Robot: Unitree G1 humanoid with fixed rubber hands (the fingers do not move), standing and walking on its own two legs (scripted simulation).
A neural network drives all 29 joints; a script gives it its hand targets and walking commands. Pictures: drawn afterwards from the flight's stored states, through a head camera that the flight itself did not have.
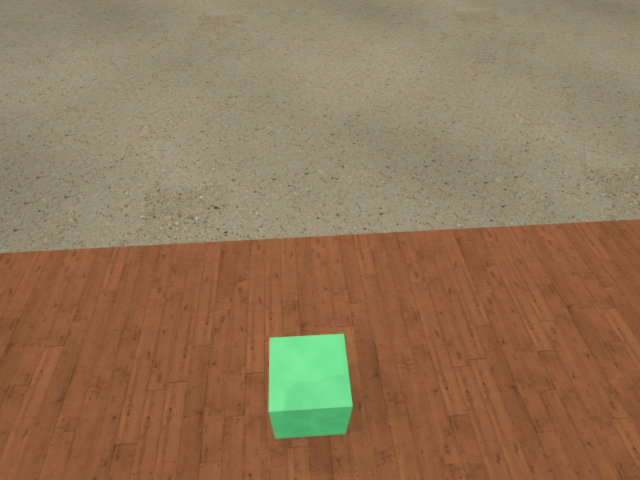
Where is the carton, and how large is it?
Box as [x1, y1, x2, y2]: [268, 334, 352, 438]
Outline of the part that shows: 343,334 269,338 268,411 275,438 345,433 352,404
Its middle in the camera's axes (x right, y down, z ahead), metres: -0.03 +0.42 +1.12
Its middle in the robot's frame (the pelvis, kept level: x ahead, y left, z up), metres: +0.47 +0.02 -0.65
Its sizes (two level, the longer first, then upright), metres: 0.210 0.200 0.250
